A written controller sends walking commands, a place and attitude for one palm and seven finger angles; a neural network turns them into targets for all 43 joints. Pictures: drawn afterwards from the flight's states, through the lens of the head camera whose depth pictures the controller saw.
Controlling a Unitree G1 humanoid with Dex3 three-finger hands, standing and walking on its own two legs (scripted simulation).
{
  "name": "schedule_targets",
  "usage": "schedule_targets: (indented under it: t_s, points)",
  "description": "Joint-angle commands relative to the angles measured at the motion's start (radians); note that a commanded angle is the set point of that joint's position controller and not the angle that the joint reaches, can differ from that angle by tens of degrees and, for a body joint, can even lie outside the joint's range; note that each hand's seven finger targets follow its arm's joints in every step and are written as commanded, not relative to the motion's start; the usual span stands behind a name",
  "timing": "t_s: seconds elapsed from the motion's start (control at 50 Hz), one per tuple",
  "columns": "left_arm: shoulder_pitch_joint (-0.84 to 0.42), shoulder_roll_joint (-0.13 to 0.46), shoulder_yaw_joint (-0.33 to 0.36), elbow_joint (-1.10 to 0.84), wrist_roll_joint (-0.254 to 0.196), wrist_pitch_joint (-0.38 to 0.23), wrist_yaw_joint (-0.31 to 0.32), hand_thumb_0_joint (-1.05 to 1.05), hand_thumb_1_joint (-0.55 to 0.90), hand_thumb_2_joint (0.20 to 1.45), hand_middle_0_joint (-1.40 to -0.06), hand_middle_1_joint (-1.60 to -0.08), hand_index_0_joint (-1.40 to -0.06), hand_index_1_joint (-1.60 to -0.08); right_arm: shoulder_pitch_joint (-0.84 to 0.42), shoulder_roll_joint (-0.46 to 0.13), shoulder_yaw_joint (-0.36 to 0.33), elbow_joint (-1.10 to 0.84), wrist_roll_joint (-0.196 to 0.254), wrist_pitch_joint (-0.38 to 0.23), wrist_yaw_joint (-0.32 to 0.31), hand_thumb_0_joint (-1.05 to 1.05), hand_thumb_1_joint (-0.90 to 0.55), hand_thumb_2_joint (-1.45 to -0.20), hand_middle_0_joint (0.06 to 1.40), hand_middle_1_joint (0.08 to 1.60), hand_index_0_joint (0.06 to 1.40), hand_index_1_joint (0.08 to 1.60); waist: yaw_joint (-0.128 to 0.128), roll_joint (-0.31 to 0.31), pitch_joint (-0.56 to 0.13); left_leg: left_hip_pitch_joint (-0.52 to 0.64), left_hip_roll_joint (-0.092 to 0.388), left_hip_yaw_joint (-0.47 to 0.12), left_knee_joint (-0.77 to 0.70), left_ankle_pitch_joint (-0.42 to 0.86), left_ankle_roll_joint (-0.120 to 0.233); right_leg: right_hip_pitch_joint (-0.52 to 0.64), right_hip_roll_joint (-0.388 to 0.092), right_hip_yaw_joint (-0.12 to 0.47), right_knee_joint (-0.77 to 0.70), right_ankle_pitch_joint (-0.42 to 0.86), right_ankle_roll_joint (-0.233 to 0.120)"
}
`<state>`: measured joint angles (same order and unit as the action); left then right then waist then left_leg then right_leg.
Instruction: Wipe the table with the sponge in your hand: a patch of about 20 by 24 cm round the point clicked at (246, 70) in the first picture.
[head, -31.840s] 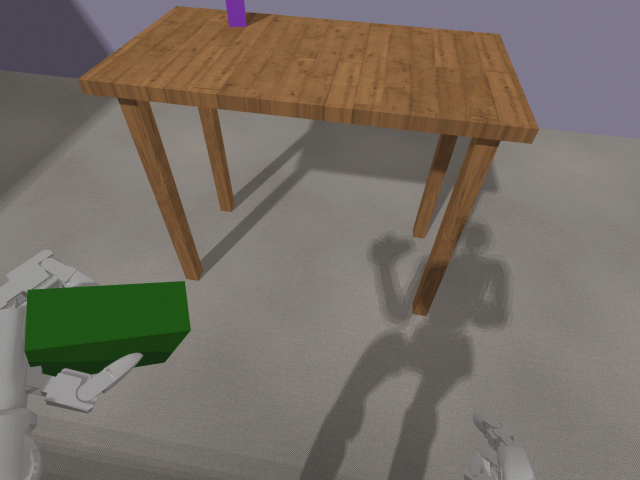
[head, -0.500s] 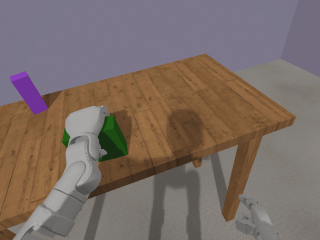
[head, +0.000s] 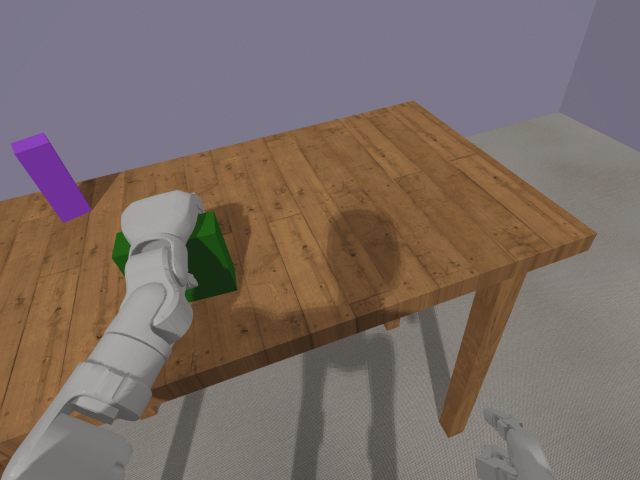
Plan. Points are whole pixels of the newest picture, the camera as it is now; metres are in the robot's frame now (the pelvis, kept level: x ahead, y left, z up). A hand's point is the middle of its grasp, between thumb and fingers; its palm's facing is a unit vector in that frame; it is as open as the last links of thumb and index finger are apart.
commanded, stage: wipe forward along the third lane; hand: left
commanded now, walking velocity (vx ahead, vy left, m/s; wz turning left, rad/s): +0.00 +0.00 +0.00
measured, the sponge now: (185, 272) +0.36 +0.23 +0.09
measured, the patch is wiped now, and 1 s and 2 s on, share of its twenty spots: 0.75 0.95 0.95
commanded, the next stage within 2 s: wipe back along the third lane in 0.64 s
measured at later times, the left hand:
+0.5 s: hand (176, 226) +0.41 +0.25 +0.14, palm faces +0.00 -0.03 -1.00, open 9.3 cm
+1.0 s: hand (177, 218) +0.43 +0.25 +0.13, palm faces +0.06 -0.01 -1.00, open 9.3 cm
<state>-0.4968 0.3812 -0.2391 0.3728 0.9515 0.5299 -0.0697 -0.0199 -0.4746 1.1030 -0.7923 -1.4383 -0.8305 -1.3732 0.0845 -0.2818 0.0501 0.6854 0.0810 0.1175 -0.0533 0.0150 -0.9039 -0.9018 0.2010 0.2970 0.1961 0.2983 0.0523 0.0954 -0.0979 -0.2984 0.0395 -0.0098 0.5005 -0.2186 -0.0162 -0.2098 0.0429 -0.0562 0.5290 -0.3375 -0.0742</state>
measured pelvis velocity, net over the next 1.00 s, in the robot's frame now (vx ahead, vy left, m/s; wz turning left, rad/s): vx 0.02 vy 0.04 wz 0.00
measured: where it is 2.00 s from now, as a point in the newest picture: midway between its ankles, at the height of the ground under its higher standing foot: outside the picture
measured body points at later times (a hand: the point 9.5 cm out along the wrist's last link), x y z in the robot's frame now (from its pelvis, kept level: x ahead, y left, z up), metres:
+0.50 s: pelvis +0.00 +0.03 +0.00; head -0.01 -0.01 +0.45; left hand +0.41 +0.25 +0.19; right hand +0.17 -0.21 -0.12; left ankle +0.03 +0.16 -0.73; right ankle -0.03 -0.07 -0.73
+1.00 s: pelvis +0.02 +0.04 +0.00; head +0.01 +0.01 +0.45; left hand +0.42 +0.25 +0.19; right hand +0.16 -0.20 -0.13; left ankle +0.03 +0.16 -0.73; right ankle -0.03 -0.07 -0.73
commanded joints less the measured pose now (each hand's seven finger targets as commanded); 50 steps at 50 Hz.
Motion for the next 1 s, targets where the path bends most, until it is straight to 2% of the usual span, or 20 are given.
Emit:
schedule_targets:
  t_s: [0.0, 0.04, 0.12, 0.14, 0.18, 0.22, 0.4, 0.44, 0.48, 0.54, 0.6, 0.64, 0.7, 0.74, 0.8, 0.84, 0.92, 0.94, 0.96, 0.98]
  points:
    - [-0.298, 0.162, 0.050, 0.020, 0.030, -0.001, 0.013, 0.000, 0.100, 1.300, -1.200, -1.600, -1.200, -1.600, -0.175, -0.099, -0.041, -0.156, 0.008, -0.054, -0.008, 0.000, -0.900, -0.900, 0.200, 0.300, 0.200, 0.300, -0.008, -0.166, -0.122, 0.069, -0.081, 0.045, -0.003, 0.144, 0.059, -0.020, -0.037, 0.074, -0.121, 0.349, 0.035]
    - [-0.309, 0.202, 0.085, 0.039, 0.031, -0.009, 0.015, 0.000, 0.100, 1.300, -1.200, -1.600, -1.200, -1.600, -0.163, -0.104, -0.045, -0.155, 0.005, -0.054, -0.009, 0.000, -0.900, -0.900, 0.200, 0.300, 0.200, 0.300, -0.003, -0.167, -0.146, 0.070, -0.082, 0.039, -0.003, 0.151, 0.060, -0.006, -0.035, 0.078, -0.121, 0.359, 0.032]
    - [-0.350, 0.153, 0.046, 0.069, 0.026, -0.035, 0.019, 0.000, 0.100, 1.300, -1.200, -1.600, -1.200, -1.600, -0.140, -0.103, -0.048, -0.153, 0.007, -0.054, -0.006, 0.000, -0.900, -0.900, 0.200, 0.300, 0.200, 0.300, -0.016, -0.170, -0.152, 0.069, -0.084, 0.043, 0.002, 0.152, 0.064, -0.014, -0.036, 0.062, -0.119, 0.370, 0.035]
    - [-0.342, 0.193, 0.086, 0.082, 0.030, -0.039, 0.023, 0.000, 0.100, 1.300, -1.200, -1.600, -1.200, -1.600, -0.136, -0.107, -0.050, -0.150, 0.006, -0.053, -0.006, 0.000, -0.900, -0.900, 0.200, 0.300, 0.200, 0.300, -0.010, -0.177, -0.163, 0.068, -0.080, 0.033, -0.006, 0.154, 0.062, -0.008, -0.032, 0.064, -0.120, 0.359, 0.030]
    - [-0.357, 0.134, 0.040, 0.097, 0.027, -0.048, 0.030, 0.000, 0.100, 1.300, -1.200, -1.600, -1.200, -1.600, -0.126, -0.102, -0.052, -0.153, 0.008, -0.054, -0.005, 0.000, -0.900, -0.900, 0.200, 0.300, 0.200, 0.300, -0.018, -0.183, -0.156, 0.067, -0.084, 0.039, -0.001, 0.158, 0.064, -0.018, -0.032, 0.054, -0.117, 0.368, 0.033]
    - [-0.369, 0.165, 0.069, 0.125, 0.029, -0.051, 0.040, 0.000, 0.100, 1.300, -1.200, -1.600, -1.200, -1.600, -0.118, -0.108, -0.054, -0.144, 0.006, -0.050, -0.004, 0.000, -0.900, -0.900, 0.200, 0.300, 0.200, 0.300, -0.015, -0.192, -0.159, 0.062, -0.081, 0.038, -0.006, 0.156, 0.063, -0.016, -0.031, 0.052, -0.117, 0.365, 0.032]
    - [-0.566, 0.107, 0.005, 0.246, 0.043, -0.056, 0.070, 0.000, 0.100, 1.300, -1.200, -1.600, -1.200, -1.600, -0.094, -0.102, -0.055, -0.119, 0.013, -0.048, -0.006, 0.000, -0.900, -0.900, 0.200, 0.300, 0.200, 0.300, -0.047, -0.146, -0.136, 0.076, -0.077, 0.025, -0.025, 0.107, 0.061, -0.096, -0.023, 0.027, -0.130, 0.239, 0.022]
    - [-0.586, 0.163, 0.059, 0.279, 0.048, -0.063, 0.079, 0.000, 0.100, 1.300, -1.200, -1.600, -1.200, -1.600, -0.077, -0.107, -0.058, -0.111, 0.006, -0.047, -0.008, 0.000, -0.900, -0.900, 0.200, 0.300, 0.200, 0.300, -0.037, -0.166, -0.187, 0.077, -0.076, 0.016, -0.024, 0.128, 0.060, -0.067, -0.020, 0.029, -0.124, 0.261, 0.019]
    - [-0.603, 0.123, 0.028, 0.312, 0.051, -0.072, 0.085, 0.000, 0.100, 1.300, -1.200, -1.600, -1.200, -1.600, -0.063, -0.103, -0.060, -0.109, 0.005, -0.046, -0.004, 0.000, -0.900, -0.900, 0.200, 0.300, 0.200, 0.300, -0.045, -0.152, -0.201, 0.080, -0.078, 0.021, -0.014, 0.140, 0.062, -0.066, -0.021, 0.025, -0.114, 0.283, 0.020]
    - [-0.635, 0.146, 0.052, 0.353, 0.059, -0.084, 0.089, 0.000, 0.100, 1.300, -1.200, -1.600, -1.200, -1.600, -0.047, -0.103, -0.062, -0.106, 0.003, -0.039, 0.001, 0.000, -0.900, -0.900, 0.200, 0.300, 0.200, 0.300, -0.051, -0.171, -0.211, 0.070, -0.071, 0.010, -0.018, 0.153, 0.060, -0.064, -0.018, 0.018, -0.110, 0.292, 0.017]
    - [-0.673, 0.136, 0.039, 0.387, 0.068, -0.090, 0.097, 0.000, 0.100, 1.300, -1.200, -1.600, -1.200, -1.600, -0.026, -0.106, -0.063, -0.098, 0.000, -0.033, 0.005, 0.000, -0.900, -0.900, 0.200, 0.300, 0.200, 0.300, -0.059, -0.122, -0.206, 0.078, -0.071, 0.009, -0.015, 0.150, 0.061, -0.087, -0.013, 0.014, -0.109, 0.271, 0.013]
    - [-0.665, 0.138, 0.058, 0.400, 0.066, -0.101, 0.100, 0.000, 0.100, 1.300, -1.200, -1.600, -1.200, -1.600, -0.020, -0.102, -0.068, -0.103, -0.002, -0.031, 0.008, 0.000, -0.900, -0.900, 0.200, 0.300, 0.200, 0.300, -0.052, -0.151, -0.229, 0.072, -0.068, 0.003, -0.015, 0.180, 0.061, -0.068, -0.011, 0.009, -0.105, 0.301, 0.011]
    - [-0.689, 0.136, 0.048, 0.422, 0.076, -0.105, 0.109, 0.000, 0.100, 1.300, -1.200, -1.600, -1.200, -1.600, -0.002, -0.108, -0.071, -0.092, -0.006, -0.023, 0.013, 0.000, -0.900, -0.900, 0.200, 0.300, 0.200, 0.300, -0.065, -0.126, -0.231, 0.080, -0.066, 0.007, -0.003, 0.191, 0.062, -0.081, -0.009, 0.009, -0.098, 0.315, 0.011]
    - [-0.624, 0.096, 0.044, 0.392, 0.061, -0.109, 0.108, 0.000, 0.100, 1.300, -1.200, -1.600, -1.200, -1.600, -0.010, -0.098, -0.076, -0.111, -0.005, -0.021, 0.020, 0.000, -0.900, -0.900, 0.200, 0.300, 0.200, 0.300, -0.046, -0.132, -0.267, 0.084, -0.067, 0.002, -0.002, 0.239, 0.063, -0.046, -0.007, 0.006, -0.096, 0.369, 0.006]
    - [-0.559, 0.071, 0.029, 0.349, 0.052, -0.095, 0.112, 0.000, 0.100, 1.300, -1.200, -1.600, -1.200, -1.600, -0.024, -0.104, -0.078, -0.116, -0.002, -0.010, 0.030, 0.000, -0.900, -0.900, 0.200, 0.300, 0.200, 0.300, -0.044, -0.121, -0.255, 0.099, -0.062, 0.012, 0.004, 0.252, 0.064, -0.045, -0.005, 0.006, -0.095, 0.389, 0.008]
    - [-0.505, 0.001, -0.002, 0.279, 0.024, -0.086, 0.111, 0.000, 0.100, 1.300, -1.200, -1.600, -1.200, -1.600, -0.051, -0.094, -0.081, -0.138, 0.003, -0.010, 0.039, 0.000, -0.900, -0.900, 0.200, 0.300, 0.200, 0.300, -0.035, -0.147, -0.265, 0.108, -0.062, 0.007, 0.001, 0.281, 0.068, -0.029, -0.003, -0.003, -0.093, 0.415, 0.008]
    - [-0.450, 0.011, -0.005, 0.227, 0.001, -0.026, 0.118, 0.000, 0.100, 1.300, -1.200, -1.600, -1.200, -1.600, -0.096, -0.101, -0.076, -0.137, 0.012, 0.003, 0.046, 0.000, -0.900, -0.900, 0.200, 0.300, 0.200, 0.300, -0.029, -0.151, -0.219, 0.105, -0.062, 0.014, -0.008, 0.237, 0.066, -0.038, -0.001, -0.003, -0.102, 0.367, 0.012]
    - [-0.444, -0.029, -0.024, 0.192, -0.016, -0.018, 0.114, 0.000, 0.100, 1.300, -1.200, -1.600, -1.200, -1.600, -0.112, -0.095, -0.075, -0.152, 0.014, -0.001, 0.047, 0.000, -0.900, -0.900, 0.200, 0.300, 0.200, 0.300, -0.026, -0.171, -0.238, 0.109, -0.065, 0.011, -0.009, 0.256, 0.069, -0.022, 0.000, -0.007, -0.098, 0.389, 0.012]
    - [-0.395, 0.011, 0.007, 0.198, -0.015, 0.000, 0.116, 0.000, 0.100, 1.300, -1.200, -1.600, -1.200, -1.600, -0.116, -0.103, -0.075, -0.142, 0.013, 0.003, 0.049, 0.000, -0.900, -0.900, 0.200, 0.300, 0.200, 0.300, -0.017, -0.167, -0.227, 0.114, -0.061, 0.013, -0.005, 0.264, 0.067, -0.019, 0.000, -0.006, -0.094, 0.404, 0.011]
    - [-0.369, 0.002, -0.006, 0.179, -0.016, 0.018, 0.111, 0.000, 0.100, 1.300, -1.200, -1.600, -1.200, -1.600, -0.128, -0.101, -0.070, -0.149, 0.014, 0.008, 0.053, 0.000, -0.900, -0.900, 0.200, 0.300, 0.200, 0.300, -0.012, -0.157, -0.226, 0.111, -0.065, 0.015, -0.005, 0.264, 0.066, -0.011, -0.002, -0.005, -0.091, 0.410, 0.011]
